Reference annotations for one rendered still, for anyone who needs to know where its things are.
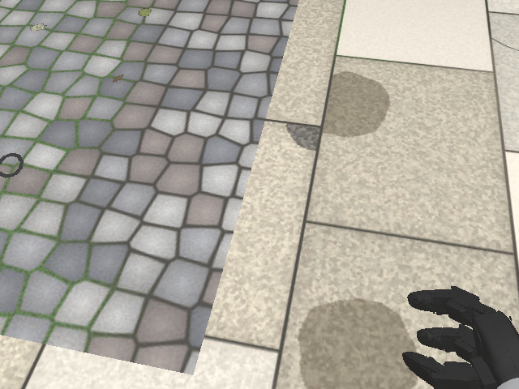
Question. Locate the robot right hand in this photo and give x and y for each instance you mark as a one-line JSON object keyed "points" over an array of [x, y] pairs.
{"points": [[491, 348]]}

